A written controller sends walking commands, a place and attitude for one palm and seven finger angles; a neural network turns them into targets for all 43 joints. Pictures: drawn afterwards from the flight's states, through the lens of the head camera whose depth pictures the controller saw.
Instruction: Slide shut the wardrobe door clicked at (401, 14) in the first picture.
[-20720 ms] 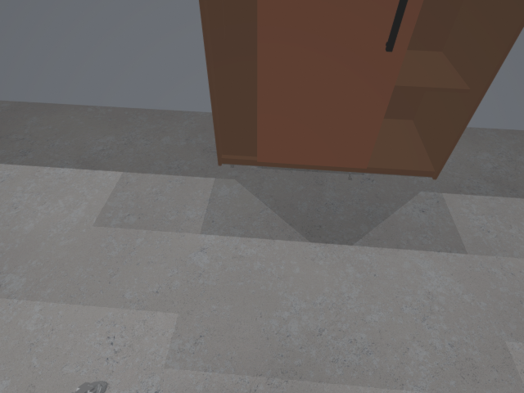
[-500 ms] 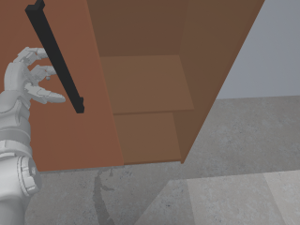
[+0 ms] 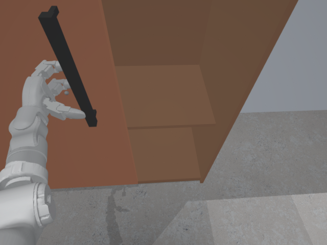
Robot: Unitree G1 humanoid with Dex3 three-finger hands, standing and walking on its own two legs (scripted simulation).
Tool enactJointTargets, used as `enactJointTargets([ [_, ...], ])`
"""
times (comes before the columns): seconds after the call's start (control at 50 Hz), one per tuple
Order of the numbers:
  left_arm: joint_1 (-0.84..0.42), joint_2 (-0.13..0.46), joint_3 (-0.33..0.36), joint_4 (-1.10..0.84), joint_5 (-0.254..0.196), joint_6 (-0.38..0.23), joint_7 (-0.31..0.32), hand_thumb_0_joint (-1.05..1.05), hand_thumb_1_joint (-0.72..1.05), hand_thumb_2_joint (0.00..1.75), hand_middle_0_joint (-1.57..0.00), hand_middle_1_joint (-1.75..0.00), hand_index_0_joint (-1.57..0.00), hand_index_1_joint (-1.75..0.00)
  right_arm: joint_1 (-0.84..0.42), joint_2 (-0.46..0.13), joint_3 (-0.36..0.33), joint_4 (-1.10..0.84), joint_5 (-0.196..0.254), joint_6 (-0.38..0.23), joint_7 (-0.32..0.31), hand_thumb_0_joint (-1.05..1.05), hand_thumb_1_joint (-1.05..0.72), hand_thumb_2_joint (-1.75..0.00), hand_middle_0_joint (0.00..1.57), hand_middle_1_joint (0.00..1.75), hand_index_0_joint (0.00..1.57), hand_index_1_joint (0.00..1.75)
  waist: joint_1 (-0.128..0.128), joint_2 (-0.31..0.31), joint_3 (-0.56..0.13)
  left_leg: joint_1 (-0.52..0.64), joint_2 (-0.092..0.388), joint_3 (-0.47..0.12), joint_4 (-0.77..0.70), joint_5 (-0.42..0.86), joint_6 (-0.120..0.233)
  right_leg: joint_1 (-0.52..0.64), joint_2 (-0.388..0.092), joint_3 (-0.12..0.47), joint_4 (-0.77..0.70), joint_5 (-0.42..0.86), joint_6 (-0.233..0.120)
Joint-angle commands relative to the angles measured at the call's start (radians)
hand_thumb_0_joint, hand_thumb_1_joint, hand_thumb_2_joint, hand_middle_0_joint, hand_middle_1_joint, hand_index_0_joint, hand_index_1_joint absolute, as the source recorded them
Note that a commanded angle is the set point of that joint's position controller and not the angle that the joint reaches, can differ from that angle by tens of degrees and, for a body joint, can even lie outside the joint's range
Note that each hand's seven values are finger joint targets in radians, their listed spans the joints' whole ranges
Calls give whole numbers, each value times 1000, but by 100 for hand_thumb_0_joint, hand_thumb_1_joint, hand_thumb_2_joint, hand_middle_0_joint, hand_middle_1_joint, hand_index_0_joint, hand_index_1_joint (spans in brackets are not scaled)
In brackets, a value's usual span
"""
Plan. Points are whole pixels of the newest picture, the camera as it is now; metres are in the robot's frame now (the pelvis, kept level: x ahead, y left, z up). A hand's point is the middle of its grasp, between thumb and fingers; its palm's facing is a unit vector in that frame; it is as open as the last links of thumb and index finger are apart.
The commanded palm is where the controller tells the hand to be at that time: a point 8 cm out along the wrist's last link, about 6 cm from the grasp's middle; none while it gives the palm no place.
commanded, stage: slide the fingers in behind the handle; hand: left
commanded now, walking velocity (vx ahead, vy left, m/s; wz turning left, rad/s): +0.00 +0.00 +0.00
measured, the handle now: (77, 78) +0.49 +0.21 +0.13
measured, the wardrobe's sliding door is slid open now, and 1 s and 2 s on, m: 0.39 0.39 0.39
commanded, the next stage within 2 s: grip the handle and tug to test in 1.14 s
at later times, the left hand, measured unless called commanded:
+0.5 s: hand (72, 92) +0.44 +0.21 +0.14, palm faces +0.05 -1.00 +0.00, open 14.0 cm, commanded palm +0.41 +0.25 +0.13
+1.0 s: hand (75, 92) +0.44 +0.20 +0.14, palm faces +0.05 -1.00 +0.00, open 14.0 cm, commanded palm +0.41 +0.25 +0.13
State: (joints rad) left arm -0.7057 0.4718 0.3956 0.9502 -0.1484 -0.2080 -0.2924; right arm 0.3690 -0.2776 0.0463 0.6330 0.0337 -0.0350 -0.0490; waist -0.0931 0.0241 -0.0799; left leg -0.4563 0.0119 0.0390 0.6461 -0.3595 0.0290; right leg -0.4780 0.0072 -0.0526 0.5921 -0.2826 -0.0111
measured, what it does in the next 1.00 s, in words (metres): stands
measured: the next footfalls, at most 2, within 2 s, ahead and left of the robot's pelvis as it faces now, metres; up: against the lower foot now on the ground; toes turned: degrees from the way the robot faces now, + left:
none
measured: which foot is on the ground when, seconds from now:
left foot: down 0.00-1.00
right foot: down 0.00-1.00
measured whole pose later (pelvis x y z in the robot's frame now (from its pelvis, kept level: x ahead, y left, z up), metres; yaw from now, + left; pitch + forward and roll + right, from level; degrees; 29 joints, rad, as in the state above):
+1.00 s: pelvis +0.00 +0.00 +0.00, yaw +0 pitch +8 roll -1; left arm -0.68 0.40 0.36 0.90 -0.17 -0.19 -0.24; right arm 0.36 -0.28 0.04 0.65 0.04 -0.04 -0.04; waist -0.08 0.04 -0.08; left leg -0.41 0.01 0.04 0.63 -0.35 0.02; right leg -0.44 0.01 -0.05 0.58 -0.28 -0.02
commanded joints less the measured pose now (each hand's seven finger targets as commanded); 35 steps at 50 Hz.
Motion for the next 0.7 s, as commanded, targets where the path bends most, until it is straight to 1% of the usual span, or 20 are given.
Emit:
enactJointTargets([
  [0.0,-437,250,13,-270,-30,-53,7,0,-50,30,-30,-120,-30,-120,57,-156,-66,-89,3,-40,-6,0,-90,-90,20,30,20,30,-2,84,-340,227,13,-78,-59,474,-10,145,16,25,-31,357,-22],
  [0.02,-428,221,-3,-281,-38,-50,5,0,-50,30,-30,-120,-30,-120,55,-155,-68,-92,4,-40,-4,0,-90,-90,20,30,20,30,-4,73,-355,236,14,-77,-59,484,-11,150,16,23,-32,362,-20],
  [0.04,-407,221,7,-277,-45,-45,6,0,-50,30,-30,-120,-30,-120,54,-156,-69,-92,4,-42,-4,0,-90,-90,20,30,20,30,2,42,-348,226,15,-78,-61,487,-10,161,17,22,-32,369,-20],
  [0.1,-414,195,-11,-259,-49,-30,13,0,-50,30,-30,-120,-30,-120,48,-155,-67,-85,6,-40,-2,0,-90,-90,20,30,20,30,-6,35,-303,201,10,-70,-66,443,-6,152,16,22,-38,360,-19],
  [0.14,-397,203,0,-257,-46,-23,21,0,-50,30,-30,-120,-30,-120,41,-156,-67,-88,6,-39,-1,0,-90,-90,20,30,20,30,-1,21,-291,175,5,-60,-71,400,-1,168,12,24,-41,358,-19],
  [0.16,-386,240,26,-262,-38,-24,27,0,-50,30,-30,-120,-30,-120,43,-159,-66,-89,4,-35,-2,0,-90,-90,20,30,20,30,12,27,-305,167,2,-60,-69,408,0,187,11,28,-35,368,-23],
  [0.2,-401,220,4,-257,-29,-19,32,0,-50,30,-30,-120,-30,-120,37,-152,-61,-94,6,-33,-1,0,-90,-90,20,30,20,30,3,34,-291,155,-3,-54,-72,382,2,188,9,30,-37,366,-21],
  [0.22,-407,239,19,-245,-28,-19,35,0,-50,30,-30,-120,-30,-120,38,-154,-61,-94,6,-34,-2,0,-90,-90,20,30,20,30,2,-1,-282,133,-4,-54,-73,358,5,195,9,32,-38,361,-19],
  [0.24,-432,249,23,-254,-26,-25,36,0,-50,30,-30,-120,-30,-120,35,-153,-62,-93,6,-33,-4,0,-90,-90,20,30,20,30,-3,9,-284,135,-5,-47,-71,353,7,199,7,38,-39,369,-17],
  [0.28,-433,275,43,-261,-27,-38,35,0,-50,30,-30,-120,-30,-120,33,-151,-60,-96,4,-31,-6,0,-90,-90,20,30,20,30,5,23,-309,129,-11,-43,-67,345,9,226,6,48,-34,380,-18],
  [0.32,-467,256,20,-294,-25,-58,31,0,-50,30,-30,-120,-30,-120,32,-146,-60,-98,5,-33,-9,0,-90,-90,20,30,20,30,1,44,-339,158,-9,-46,-66,367,7,227,8,45,-30,388,-20],
  [0.34,-462,224,-3,-297,-27,-62,26,0,-50,30,-30,-120,-30,-120,26,-141,-61,-97,6,-38,-9,0,-90,-90,20,30,20,30,-2,74,-338,181,-8,-44,-62,377,5,212,9,45,-33,388,-20],
  [0.38,-437,228,3,-302,-33,-67,22,0,-50,30,-30,-120,-30,-120,29,-144,-63,-94,5,-39,-8,0,-90,-90,20,30,20,30,4,70,-352,189,-7,-50,-58,393,5,214,12,44,-32,391,-21],
  [0.4,-438,213,-8,-292,-37,-63,19,0,-50,30,-30,-120,-30,-120,27,-144,-61,-91,7,-39,-8,0,-90,-90,20,30,20,30,-3,69,-342,190,-7,-47,-60,377,5,205,12,43,-37,383,-20],
  [0.46,-364,249,36,-236,-46,-37,16,0,-50,30,-30,-120,-30,-120,31,-154,-62,-90,9,-34,-9,0,-90,-90,20,30,20,30,14,13,-319,137,-9,-44,-67,353,7,232,10,42,-39,386,-20],
  [0.5,-394,188,-15,-240,-49,-22,16,0,-50,30,-30,-120,-30,-120,21,-147,-60,-95,12,-36,-7,0,-90,-90,20,30,20,30,-1,24,-282,129,-11,-40,-75,334,8,211,7,38,-45,375,-17],
  [0.54,-378,203,-3,-269,-44,-20,21,0,-50,30,-30,-120,-30,-120,21,-150,-64,-100,10,-39,-5,0,-90,-90,20,30,20,30,10,40,-301,141,-9,-42,-75,347,7,214,6,39,-43,377,-19],
  [0.56,-361,233,21,-273,-40,-22,28,0,-50,30,-30,-120,-30,-120,26,-154,-66,-100,9,-36,-5,0,-90,-90,20,30,20,30,16,25,-311,141,-9,-43,-69,361,9,222,8,40,-40,384,-20],
  [0.62,-412,187,-12,-296,-45,-36,40,0,-50,30,-30,-120,-30,-120,23,-146,-67,-95,9,-40,-4,0,-90,-90,20,30,20,30,-1,7,-301,146,-8,-44,-74,338,8,212,10,39,-48,366,-17],
  [0.68,-438,228,19,-271,-40,-44,55,0,-50,30,-30,-120,-30,-120,29,-152,-64,-83,7,-40,-7,0,-90,-90,20,30,20,30,-3,7,-294,132,-9,-47,-76,311,8,206,8,45,-47,341,-16],
])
